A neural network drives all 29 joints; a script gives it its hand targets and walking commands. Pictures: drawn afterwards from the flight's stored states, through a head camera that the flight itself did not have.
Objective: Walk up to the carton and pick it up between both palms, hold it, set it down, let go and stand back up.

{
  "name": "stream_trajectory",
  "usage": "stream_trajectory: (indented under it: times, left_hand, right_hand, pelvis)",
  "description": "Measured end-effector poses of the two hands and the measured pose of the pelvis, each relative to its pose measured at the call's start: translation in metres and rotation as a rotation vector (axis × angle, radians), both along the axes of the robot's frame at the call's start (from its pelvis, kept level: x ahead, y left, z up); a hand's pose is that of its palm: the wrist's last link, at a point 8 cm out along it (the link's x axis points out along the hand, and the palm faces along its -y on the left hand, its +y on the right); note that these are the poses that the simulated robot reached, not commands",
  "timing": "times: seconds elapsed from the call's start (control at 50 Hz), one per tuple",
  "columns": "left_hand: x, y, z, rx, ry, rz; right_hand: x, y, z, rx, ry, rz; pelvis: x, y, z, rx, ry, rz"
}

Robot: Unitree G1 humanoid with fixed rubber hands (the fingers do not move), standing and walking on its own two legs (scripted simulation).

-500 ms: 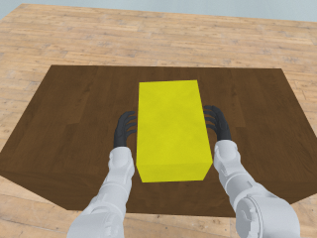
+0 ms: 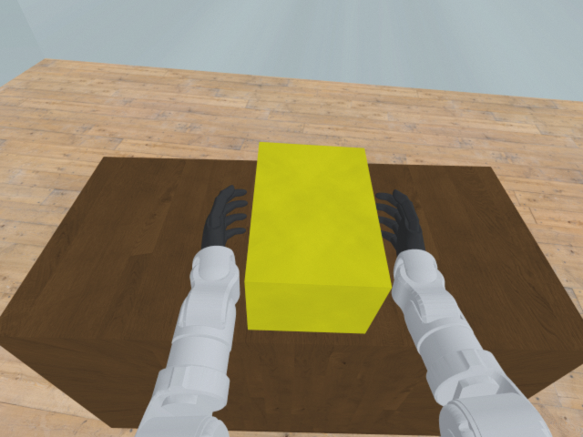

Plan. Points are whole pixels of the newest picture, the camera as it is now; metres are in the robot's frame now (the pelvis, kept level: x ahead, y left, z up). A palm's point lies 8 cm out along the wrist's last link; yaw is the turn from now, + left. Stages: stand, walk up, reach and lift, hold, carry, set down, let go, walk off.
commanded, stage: reach and lift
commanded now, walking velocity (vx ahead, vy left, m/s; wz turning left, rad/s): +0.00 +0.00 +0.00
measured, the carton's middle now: (309, 233) +0.42 -0.01 +0.05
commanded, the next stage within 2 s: hold in 1.70 s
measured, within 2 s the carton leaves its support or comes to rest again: neither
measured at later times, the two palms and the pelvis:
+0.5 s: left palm (201, 218) +0.36 +0.13 +0.15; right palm (407, 240) +0.34 -0.14 +0.12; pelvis -0.01 +0.02 +0.00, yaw -1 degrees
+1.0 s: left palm (196, 207) +0.36 +0.14 +0.17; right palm (408, 231) +0.35 -0.13 +0.14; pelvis -0.01 +0.01 +0.00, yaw +0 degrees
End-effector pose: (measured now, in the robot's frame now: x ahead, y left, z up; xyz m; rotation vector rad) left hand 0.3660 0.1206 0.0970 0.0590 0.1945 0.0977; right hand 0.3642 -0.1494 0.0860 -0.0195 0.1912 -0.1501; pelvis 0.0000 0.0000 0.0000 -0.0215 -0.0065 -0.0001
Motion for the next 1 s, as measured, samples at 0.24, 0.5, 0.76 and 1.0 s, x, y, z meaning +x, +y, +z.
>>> stream_trajectory:
  times: [0.24,0.5,0.76,1.0]
  left_hand:
    - [0.002,0.008,0.04,0.025,-0.015,-0.034]
    - [-0.008,0.012,0.056,0.047,-0.001,-0.038]
    - [-0.011,0.019,0.067,0.042,-0.02,-0.011]
    - [-0.009,0.015,0.076,0.051,-0.024,-0.035]
  right_hand:
    - [-0.007,0.008,0.033,0.01,-0.018,-0.032]
    - [-0.019,0.014,0.035,0.018,-0.008,-0.038]
    - [-0.015,0.021,0.046,0.023,-0.033,-0.013]
    - [-0.019,0.017,0.052,0.028,-0.043,-0.034]
  pelvis:
    - [-0.003,0.01,0.0,0.001,-0.086,-0.004]
    - [-0.01,0.018,0.0,0.004,-0.133,-0.015]
    - [-0.012,0.011,0.0,0.007,-0.145,0.001]
    - [-0.012,0.01,0.0,0.009,-0.171,-0.001]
